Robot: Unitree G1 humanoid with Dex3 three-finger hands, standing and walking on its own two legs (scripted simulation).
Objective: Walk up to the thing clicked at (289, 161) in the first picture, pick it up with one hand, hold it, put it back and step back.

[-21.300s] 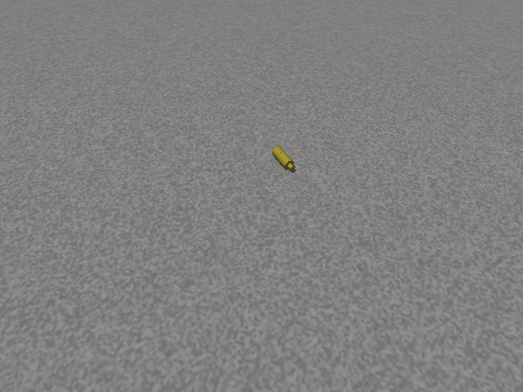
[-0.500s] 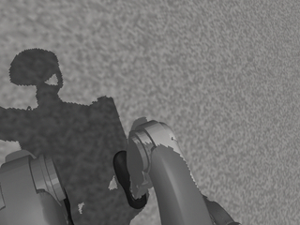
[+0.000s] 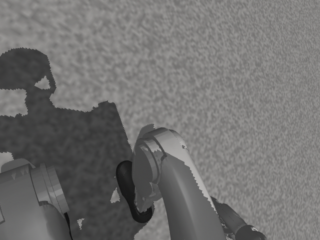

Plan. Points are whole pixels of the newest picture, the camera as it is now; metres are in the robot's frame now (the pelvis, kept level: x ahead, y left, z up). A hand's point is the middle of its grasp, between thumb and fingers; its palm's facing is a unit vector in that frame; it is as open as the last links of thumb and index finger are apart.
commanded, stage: rest palm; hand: left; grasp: from above
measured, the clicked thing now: out of the picture +0.46 +0.38 -0.28
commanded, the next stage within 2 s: close in 0.84 s
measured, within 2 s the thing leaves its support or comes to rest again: neither
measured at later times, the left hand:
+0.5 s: hand out of the picture +0.43 +0.38 -0.25, palm faces -0.46 -0.15 -0.88, open 13.6 cm
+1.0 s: hand out of the picture +0.43 +0.38 -0.25, palm faces -0.46 -0.15 -0.87, open 12.5 cm
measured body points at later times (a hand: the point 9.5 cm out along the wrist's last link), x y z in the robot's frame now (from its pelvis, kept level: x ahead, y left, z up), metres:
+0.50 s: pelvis +0.00 +0.00 +0.00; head +0.28 +0.15 +0.31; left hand +0.45 +0.39 -0.20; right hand +0.08 -0.25 -0.05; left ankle +0.07 +0.12 -0.27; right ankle +0.11 -0.11 -0.27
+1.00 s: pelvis +0.00 +0.00 +0.00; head +0.28 +0.15 +0.32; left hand +0.45 +0.39 -0.20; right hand +0.08 -0.25 -0.05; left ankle +0.07 +0.12 -0.27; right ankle +0.11 -0.11 -0.27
